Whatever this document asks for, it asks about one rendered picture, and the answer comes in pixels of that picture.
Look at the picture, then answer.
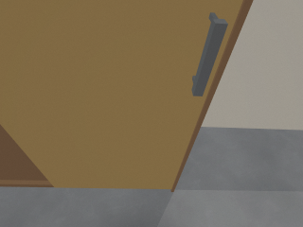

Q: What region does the wardrobe door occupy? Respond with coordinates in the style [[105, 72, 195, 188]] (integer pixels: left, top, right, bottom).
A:
[[0, 0, 243, 189], [0, 125, 48, 181]]

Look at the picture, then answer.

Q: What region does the handle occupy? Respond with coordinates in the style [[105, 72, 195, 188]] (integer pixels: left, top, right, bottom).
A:
[[191, 12, 228, 96]]

